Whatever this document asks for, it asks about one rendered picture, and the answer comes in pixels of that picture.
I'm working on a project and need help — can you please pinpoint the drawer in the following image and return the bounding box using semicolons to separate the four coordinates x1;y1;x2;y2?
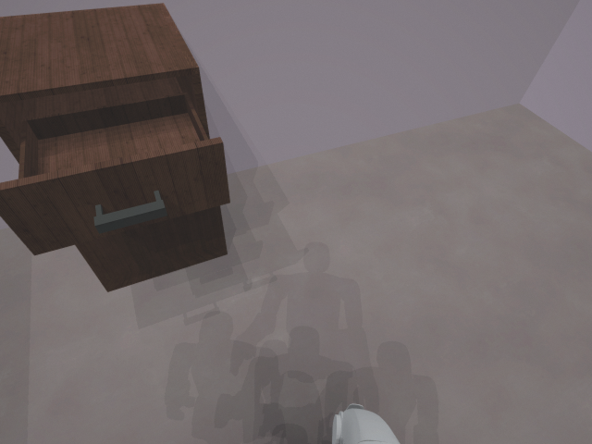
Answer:
0;92;230;255

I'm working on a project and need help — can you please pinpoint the cabinet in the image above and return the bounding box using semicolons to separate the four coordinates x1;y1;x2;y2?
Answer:
0;3;228;292

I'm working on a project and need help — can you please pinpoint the right robot thigh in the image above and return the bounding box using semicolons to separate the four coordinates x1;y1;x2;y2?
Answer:
332;409;400;444

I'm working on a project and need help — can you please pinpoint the handle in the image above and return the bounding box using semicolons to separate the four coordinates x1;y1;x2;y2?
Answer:
94;191;167;234

